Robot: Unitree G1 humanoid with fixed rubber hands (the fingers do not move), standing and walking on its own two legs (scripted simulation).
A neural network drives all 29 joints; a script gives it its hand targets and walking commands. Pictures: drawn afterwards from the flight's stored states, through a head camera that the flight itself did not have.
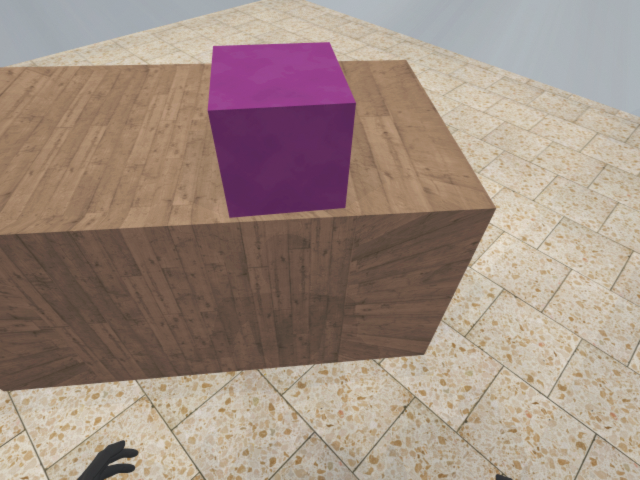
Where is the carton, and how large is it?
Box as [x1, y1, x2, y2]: [208, 42, 355, 217]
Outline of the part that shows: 329,42 213,46 208,100 208,114 229,217 338,208 345,206 355,102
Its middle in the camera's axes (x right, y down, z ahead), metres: -0.08 -0.23 +0.79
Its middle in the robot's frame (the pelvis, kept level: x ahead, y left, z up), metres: +0.77 +0.08 +0.04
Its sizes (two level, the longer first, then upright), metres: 0.259 0.239 0.234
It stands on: a pedestal, 0.68 m high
